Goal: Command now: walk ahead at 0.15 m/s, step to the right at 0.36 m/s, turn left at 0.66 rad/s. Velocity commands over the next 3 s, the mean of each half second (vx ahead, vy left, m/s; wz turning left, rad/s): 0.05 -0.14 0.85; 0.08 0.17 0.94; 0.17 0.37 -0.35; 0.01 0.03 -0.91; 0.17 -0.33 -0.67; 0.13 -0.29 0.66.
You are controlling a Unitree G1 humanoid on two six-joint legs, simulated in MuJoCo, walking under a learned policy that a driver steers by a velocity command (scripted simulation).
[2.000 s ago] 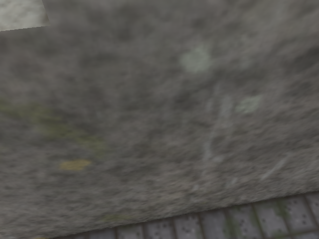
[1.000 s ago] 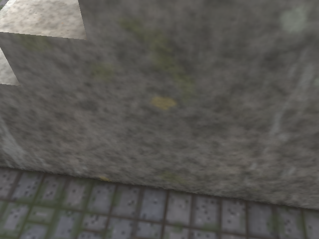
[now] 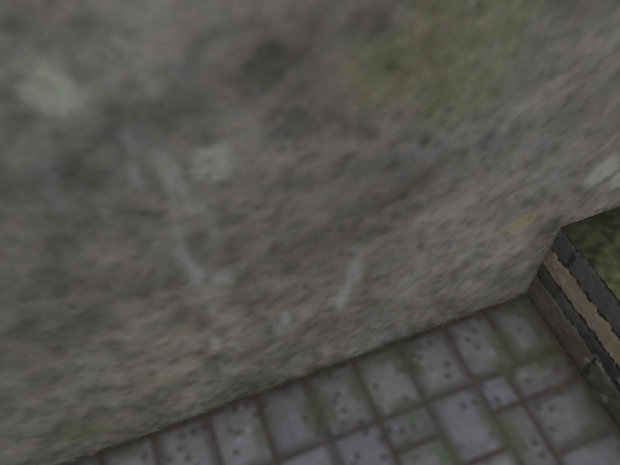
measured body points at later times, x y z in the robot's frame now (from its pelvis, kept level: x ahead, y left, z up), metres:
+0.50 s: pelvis +0.07 -0.15 +0.00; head +0.12 -0.13 +0.44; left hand +0.12 +0.17 -0.10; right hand +0.38 -0.33 -0.08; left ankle +0.01 -0.02 -0.67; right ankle +0.15 -0.26 -0.74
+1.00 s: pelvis +0.02 -0.09 +0.01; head +0.05 -0.06 +0.45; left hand -0.27 +0.11 -0.09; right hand +0.35 -0.07 -0.08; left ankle -0.14 +0.06 -0.68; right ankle +0.15 -0.26 -0.73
